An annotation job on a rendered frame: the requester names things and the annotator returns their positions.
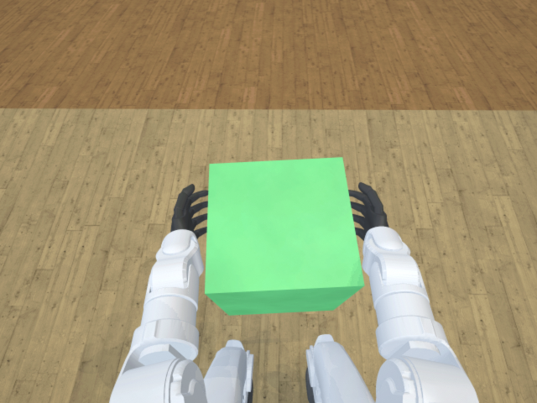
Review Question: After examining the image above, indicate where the robot left hand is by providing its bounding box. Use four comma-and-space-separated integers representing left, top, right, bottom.
170, 184, 208, 239

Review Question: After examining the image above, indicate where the left robot upper arm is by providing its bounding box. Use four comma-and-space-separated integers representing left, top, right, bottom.
110, 358, 207, 403

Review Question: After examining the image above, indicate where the right robot shin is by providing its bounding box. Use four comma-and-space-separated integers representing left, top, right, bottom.
312, 334, 344, 403

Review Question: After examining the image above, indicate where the robot right thigh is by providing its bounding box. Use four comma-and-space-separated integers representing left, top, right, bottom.
306, 341, 375, 403

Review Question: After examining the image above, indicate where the robot right forearm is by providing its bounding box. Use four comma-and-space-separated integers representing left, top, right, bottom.
362, 227, 479, 403

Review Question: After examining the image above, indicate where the robot right hand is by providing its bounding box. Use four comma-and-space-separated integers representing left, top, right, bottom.
348, 182, 389, 241

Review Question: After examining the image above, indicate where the right robot upper arm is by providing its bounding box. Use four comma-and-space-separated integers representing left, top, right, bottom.
375, 355, 478, 403

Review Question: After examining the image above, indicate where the carton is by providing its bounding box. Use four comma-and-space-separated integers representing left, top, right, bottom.
205, 157, 364, 316

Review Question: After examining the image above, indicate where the robot left forearm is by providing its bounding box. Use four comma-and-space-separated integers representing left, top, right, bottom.
109, 229, 204, 403

